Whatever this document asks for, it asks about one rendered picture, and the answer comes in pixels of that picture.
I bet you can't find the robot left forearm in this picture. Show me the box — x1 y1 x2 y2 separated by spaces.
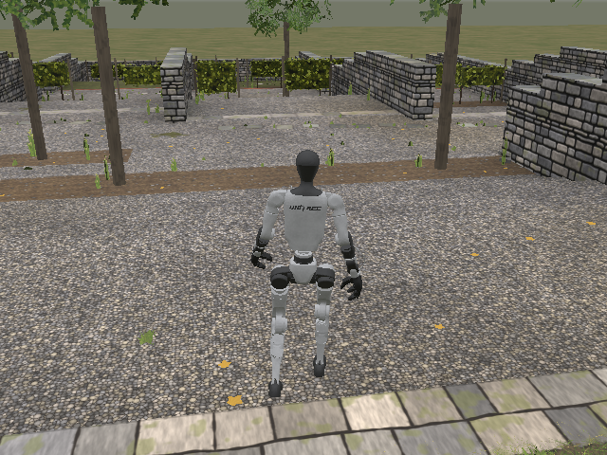
252 226 269 257

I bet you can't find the robot left upper arm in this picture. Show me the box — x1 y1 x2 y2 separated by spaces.
260 190 286 240

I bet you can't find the right robot hand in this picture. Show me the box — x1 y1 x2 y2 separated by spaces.
340 275 362 300

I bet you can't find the robot right upper arm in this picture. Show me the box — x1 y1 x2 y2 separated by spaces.
326 192 350 246

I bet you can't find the robot thigh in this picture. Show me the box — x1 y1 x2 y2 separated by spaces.
314 264 335 321
270 264 290 334

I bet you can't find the left robot hand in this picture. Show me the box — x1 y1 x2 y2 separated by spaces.
250 252 272 269

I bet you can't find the robot left thigh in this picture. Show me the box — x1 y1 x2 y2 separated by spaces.
270 264 290 334

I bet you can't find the robot right thigh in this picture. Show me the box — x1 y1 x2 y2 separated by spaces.
314 264 335 321

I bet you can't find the robot right forearm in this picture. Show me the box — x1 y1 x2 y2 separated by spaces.
340 231 360 278

